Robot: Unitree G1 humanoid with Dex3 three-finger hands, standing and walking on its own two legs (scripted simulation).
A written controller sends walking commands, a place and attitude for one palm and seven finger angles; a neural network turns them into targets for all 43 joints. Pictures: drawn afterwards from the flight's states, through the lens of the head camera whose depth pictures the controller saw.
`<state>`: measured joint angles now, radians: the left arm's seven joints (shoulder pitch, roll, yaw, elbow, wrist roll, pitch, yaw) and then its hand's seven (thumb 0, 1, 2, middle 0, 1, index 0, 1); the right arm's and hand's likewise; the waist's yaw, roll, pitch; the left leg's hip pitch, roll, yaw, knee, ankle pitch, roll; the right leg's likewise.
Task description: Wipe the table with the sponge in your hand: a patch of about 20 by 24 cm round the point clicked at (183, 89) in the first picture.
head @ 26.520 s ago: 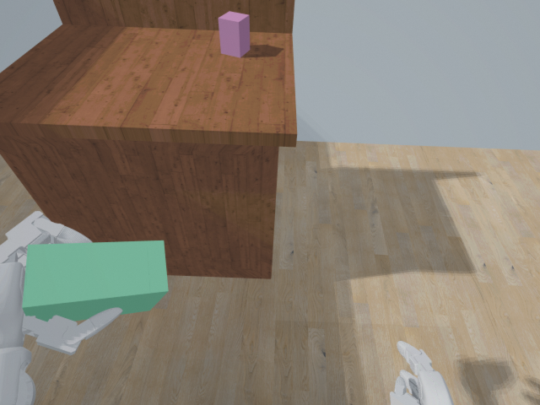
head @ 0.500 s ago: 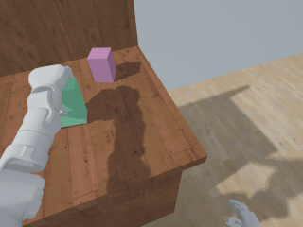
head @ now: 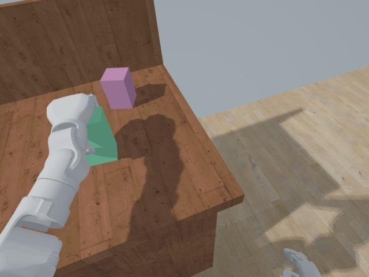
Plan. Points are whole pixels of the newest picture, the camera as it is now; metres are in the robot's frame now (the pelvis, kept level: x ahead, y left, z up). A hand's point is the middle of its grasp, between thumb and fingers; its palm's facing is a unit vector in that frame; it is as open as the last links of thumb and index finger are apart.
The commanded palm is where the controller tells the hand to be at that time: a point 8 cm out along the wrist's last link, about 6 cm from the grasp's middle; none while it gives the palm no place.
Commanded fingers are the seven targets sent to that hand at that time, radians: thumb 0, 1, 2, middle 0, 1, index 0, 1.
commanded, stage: wipe back along the middle lane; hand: left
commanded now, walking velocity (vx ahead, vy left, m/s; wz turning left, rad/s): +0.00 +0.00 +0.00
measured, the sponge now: (91, 145) +0.39 +0.26 +0.08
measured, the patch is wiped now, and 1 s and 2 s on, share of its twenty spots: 0.50 0.70 0.80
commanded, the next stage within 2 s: slide across to the third lane in 1.32 s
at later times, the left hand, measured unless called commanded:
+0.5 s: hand (81, 145) +0.34 +0.24 +0.14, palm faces +0.05 -0.04 -1.00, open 10.2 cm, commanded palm +0.30 +0.24 +0.17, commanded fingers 0.00 0.10 1.30 -1.20 -1.60 -1.20 -1.60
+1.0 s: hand (82, 162) +0.30 +0.22 +0.13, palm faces +0.12 -0.06 -0.99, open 10.2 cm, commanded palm +0.26 +0.21 +0.17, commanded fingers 0.00 0.10 1.30 -1.20 -1.60 -1.20 -1.60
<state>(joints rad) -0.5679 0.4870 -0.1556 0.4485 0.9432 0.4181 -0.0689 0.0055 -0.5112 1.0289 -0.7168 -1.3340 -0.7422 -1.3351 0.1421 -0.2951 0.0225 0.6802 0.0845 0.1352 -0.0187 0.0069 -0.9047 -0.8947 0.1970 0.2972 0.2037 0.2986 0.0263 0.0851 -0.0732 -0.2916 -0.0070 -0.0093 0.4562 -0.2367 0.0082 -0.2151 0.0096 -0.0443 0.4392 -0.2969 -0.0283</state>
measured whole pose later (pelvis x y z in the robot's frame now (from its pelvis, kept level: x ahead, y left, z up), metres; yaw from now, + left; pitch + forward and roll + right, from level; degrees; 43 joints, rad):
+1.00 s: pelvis -0.02 -0.01 +0.00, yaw -1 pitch +0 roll +1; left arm -0.22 0.43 -0.23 0.00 0.95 0.59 -0.04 0.00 -0.50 1.03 -0.69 -1.35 -0.72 -1.35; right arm 0.04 -0.28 0.05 0.64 0.09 0.14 0.00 0.01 -0.90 -0.90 0.20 0.30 0.20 0.30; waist 0.08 0.11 -0.08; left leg -0.24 0.00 0.00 0.48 -0.24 0.00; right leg -0.19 0.01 -0.03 0.50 -0.31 -0.04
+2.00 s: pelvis -0.03 -0.03 +0.00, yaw -2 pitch -3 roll +1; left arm -0.23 0.34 -0.35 -0.11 0.87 0.55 -0.01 -0.01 -0.50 1.03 -0.70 -1.35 -0.73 -1.34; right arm -0.01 -0.23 0.07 0.65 0.08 0.12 0.01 0.01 -0.90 -0.89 0.20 0.30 0.20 0.30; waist 0.09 0.11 -0.06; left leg -0.18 0.03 0.01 0.45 -0.21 -0.03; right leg -0.15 0.04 -0.03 0.51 -0.30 -0.07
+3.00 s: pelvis -0.03 -0.05 +0.00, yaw -2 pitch +1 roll +2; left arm -0.62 0.35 -0.27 0.54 0.93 0.55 -0.05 0.00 -0.51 1.03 -0.71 -1.34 -0.74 -1.33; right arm 0.09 -0.29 0.04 0.71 0.10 0.13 -0.04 0.01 -0.90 -0.89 0.20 0.30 0.20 0.30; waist 0.02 0.09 -0.10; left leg -0.27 0.04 0.00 0.46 -0.22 0.00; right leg -0.24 0.06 -0.03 0.52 -0.30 -0.09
